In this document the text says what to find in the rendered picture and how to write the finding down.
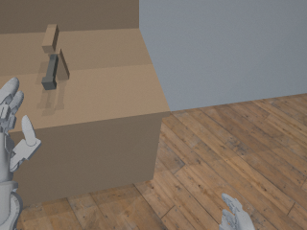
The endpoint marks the counter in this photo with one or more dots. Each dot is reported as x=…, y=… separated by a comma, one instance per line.
x=100, y=127

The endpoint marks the robot right hand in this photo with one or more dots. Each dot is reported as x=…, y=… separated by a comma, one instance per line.
x=241, y=220

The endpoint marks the robot left forearm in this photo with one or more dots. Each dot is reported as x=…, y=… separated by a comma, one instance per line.
x=11, y=205

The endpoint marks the tap lever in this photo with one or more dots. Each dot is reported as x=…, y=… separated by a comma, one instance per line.
x=49, y=81

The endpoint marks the robot left hand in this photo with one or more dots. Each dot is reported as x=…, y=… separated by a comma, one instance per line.
x=10, y=101

